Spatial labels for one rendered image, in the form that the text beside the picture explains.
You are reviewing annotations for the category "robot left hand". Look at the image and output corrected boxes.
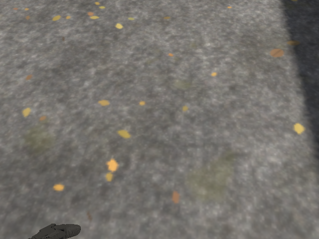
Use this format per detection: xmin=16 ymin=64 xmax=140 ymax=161
xmin=28 ymin=223 xmax=81 ymax=239

